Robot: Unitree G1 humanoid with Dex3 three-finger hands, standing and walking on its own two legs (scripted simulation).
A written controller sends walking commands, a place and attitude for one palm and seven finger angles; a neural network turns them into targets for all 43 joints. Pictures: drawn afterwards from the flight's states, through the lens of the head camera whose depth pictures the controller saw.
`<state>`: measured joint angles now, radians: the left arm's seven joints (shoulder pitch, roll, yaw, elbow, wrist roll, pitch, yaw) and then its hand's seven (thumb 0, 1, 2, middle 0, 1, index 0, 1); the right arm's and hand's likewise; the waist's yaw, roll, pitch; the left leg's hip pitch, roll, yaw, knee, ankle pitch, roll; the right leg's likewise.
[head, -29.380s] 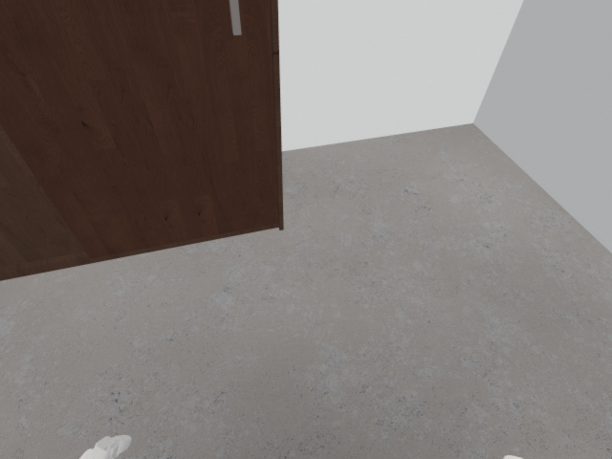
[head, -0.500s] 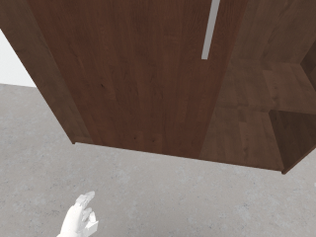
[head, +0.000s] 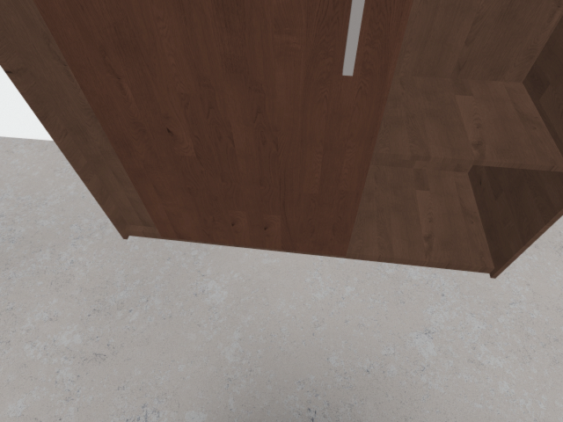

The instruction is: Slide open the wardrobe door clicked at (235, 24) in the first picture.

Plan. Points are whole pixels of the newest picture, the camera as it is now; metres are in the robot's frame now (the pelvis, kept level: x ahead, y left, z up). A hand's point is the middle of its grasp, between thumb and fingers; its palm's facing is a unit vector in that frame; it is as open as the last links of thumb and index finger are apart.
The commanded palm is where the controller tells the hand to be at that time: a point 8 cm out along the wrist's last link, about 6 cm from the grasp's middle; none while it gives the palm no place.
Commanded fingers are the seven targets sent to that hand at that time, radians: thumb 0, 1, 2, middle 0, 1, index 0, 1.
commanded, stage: let the arm hang, fingers relaxed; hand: right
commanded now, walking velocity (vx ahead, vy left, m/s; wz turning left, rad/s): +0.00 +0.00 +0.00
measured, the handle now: out of the picture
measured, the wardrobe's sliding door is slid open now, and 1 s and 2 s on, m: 0.57 0.57 0.57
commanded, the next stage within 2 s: look to check the result in 0.60 s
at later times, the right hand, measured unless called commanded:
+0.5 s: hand out of the picture +0.08 -0.22 -0.16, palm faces -0.04 +0.97 -0.24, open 7.4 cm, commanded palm none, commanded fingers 0.00 -0.90 -0.90 0.20 0.30 0.20 0.30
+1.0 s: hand out of the picture +0.11 -0.23 -0.15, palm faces -0.04 +0.95 -0.31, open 7.4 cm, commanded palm none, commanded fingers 0.00 -0.90 -0.90 0.20 0.30 0.20 0.30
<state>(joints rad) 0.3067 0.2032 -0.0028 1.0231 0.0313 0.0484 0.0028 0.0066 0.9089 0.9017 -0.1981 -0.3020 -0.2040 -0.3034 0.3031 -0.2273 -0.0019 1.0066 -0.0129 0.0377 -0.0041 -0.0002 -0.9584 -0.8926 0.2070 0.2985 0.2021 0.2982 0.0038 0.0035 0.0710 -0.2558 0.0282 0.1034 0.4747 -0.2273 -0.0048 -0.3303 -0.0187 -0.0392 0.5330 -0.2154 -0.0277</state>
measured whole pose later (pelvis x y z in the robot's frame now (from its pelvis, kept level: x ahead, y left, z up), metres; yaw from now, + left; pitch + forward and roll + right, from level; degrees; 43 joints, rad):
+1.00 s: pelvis +0.05 +0.00 +0.01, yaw +1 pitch +0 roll +0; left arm 0.11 0.31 0.00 1.13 0.02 -0.01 0.01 0.00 0.91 0.90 -0.20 -0.30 -0.21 -0.30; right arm 0.13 -0.31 0.00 1.12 -0.01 -0.01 0.00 0.01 -0.91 -0.89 0.20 0.30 0.20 0.30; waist 0.00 -0.01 0.05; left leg -0.10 0.04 0.07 0.32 -0.22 -0.02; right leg -0.14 0.00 -0.07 0.33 -0.19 -0.03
